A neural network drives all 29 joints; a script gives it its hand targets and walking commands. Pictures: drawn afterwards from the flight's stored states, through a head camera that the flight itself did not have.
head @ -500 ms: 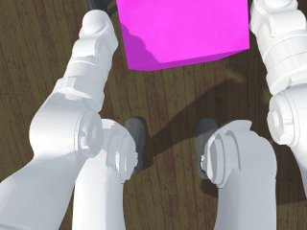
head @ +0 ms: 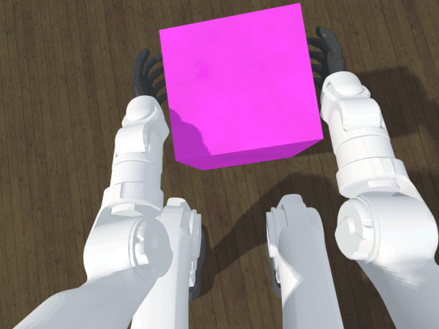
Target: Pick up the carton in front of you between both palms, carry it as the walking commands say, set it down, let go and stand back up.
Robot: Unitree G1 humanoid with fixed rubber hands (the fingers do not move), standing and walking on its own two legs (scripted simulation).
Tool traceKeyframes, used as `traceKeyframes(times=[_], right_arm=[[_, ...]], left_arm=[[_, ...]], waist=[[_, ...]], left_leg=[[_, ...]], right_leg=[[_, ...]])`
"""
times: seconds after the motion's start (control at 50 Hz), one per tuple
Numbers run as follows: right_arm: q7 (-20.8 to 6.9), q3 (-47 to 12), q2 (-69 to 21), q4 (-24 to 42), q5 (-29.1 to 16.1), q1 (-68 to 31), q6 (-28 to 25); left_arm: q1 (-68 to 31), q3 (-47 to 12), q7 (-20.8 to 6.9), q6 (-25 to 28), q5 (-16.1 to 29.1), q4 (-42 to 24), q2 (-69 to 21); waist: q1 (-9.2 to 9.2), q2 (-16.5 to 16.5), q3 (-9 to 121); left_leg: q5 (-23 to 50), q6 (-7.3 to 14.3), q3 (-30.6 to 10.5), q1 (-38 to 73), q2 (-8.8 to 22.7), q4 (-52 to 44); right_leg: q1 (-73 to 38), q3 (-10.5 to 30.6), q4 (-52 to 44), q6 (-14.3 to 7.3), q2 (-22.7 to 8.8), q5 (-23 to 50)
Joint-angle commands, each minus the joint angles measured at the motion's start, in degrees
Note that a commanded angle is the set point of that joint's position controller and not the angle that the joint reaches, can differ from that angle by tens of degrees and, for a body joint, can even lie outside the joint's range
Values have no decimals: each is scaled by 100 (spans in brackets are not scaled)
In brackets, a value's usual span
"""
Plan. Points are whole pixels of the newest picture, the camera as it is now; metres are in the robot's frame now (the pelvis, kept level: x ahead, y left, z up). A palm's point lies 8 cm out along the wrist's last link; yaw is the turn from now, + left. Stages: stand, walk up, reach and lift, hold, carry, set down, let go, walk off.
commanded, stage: reach and lift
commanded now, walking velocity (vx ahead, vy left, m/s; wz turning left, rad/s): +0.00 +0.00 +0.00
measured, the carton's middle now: (239, 107) +0.50 -0.03 -0.14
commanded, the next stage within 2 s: none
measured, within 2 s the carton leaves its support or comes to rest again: neither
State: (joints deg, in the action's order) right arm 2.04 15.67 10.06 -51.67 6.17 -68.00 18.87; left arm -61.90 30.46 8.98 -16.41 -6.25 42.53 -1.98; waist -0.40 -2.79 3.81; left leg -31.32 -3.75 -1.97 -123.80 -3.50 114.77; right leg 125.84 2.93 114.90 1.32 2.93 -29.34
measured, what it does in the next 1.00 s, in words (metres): rises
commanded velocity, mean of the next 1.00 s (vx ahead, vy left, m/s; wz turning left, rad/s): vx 0.00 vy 0.00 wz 0.00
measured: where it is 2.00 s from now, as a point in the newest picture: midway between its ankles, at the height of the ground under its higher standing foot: (235, 273)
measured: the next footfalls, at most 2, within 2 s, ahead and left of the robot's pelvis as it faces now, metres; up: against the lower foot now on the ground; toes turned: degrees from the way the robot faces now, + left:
none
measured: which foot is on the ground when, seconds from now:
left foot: down 0.00-1.00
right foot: down 0.00-1.00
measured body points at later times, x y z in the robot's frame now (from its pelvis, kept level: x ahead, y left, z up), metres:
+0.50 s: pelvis +0.03 +0.00 +0.12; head +0.24 -0.02 +0.52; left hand +0.49 +0.13 +0.07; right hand +0.49 -0.17 +0.07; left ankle +0.12 +0.13 -0.39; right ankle +0.12 -0.12 -0.39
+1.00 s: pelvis +0.07 +0.01 +0.27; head +0.17 -0.01 +0.71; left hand +0.45 +0.14 +0.24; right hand +0.44 -0.16 +0.23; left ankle +0.12 +0.13 -0.39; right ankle +0.12 -0.12 -0.39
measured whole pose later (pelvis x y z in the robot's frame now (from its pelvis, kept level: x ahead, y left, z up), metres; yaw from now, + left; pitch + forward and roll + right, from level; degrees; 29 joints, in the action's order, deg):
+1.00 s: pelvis +0.07 +0.01 +0.27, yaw -2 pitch +23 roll +0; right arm 0.8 18.7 -5.3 -33.2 12.6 -28.3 20.6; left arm -28.0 23.1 3.7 -18.7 -11.6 32.2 -8.9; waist -0.2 -1.7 12.0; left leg -24.7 -1.0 -4.0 -60.0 -2.8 61.7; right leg 61.1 3.2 61.2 0.8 1.9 -23.1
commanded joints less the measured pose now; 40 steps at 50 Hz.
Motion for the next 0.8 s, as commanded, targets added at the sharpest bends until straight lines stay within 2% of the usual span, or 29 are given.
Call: traceKeyframes(times=[0.0, 0.08, 0.16, 0.3, 0.4, 0.62, 0.78], right_arm=[[-1508, -1654, -6356, 188, -287, -3065, -3], [-1530, -1250, -6296, 89, 20, -2873, -29], [-1584, -1410, -6420, 384, 13, -2697, -16], [-1627, -2263, -6854, 1205, -410, -2339, 87], [-1575, -2679, -7091, 1491, -575, -1884, 161], [-1446, -2666, -7366, 1440, -372, -744, 103], [-1427, -2661, -7451, 1538, -232, -3, 19]], left_arm=[[-4055, -2488, -1582, -159, 140, 34, -5434], [-3987, -2560, -1662, -198, 125, 82, -5736], [-3629, -2833, -1697, -252, 190, -42, -6013], [-3037, -3625, -1764, -339, 511, -519, -6323], [-2489, -3977, -1803, -397, 645, -665, -6420], [-1324, -3964, -1889, -346, 472, -468, -6545], [-475, -3956, -1939, -278, 288, -409, -6582]], waist=[[-137, 728, 5172], [178, 387, 5480], [224, 226, 5913], [179, 317, 6624], [119, 440, 6522], [122, 408, 5283], [84, 345, 4609]], left_leg=[[301, 291, 771, 2313, -728, -1427], [337, 221, 679, 2758, -759, -1864], [635, 148, 668, 3338, -769, -2229], [1208, 120, 614, 4180, -757, -2700], [1363, 131, 526, 4607, -751, -3091], [1232, 192, 298, 5444, -724, -4222], [1418, 271, 95, 6458, -627, -5173]], right_leg=[[-3364, -586, -1693, -125, 552, 24], [-3605, -653, -2007, -207, 561, 186], [-4061, -698, -2281, -190, 570, 614], [-5114, -655, -2706, -95, 600, 1278], [-5735, -583, -3094, -40, 618, 1481], [-6887, -311, -4259, -78, 610, 1424], [-7829, -119, -5175, -120, 553, 1588]])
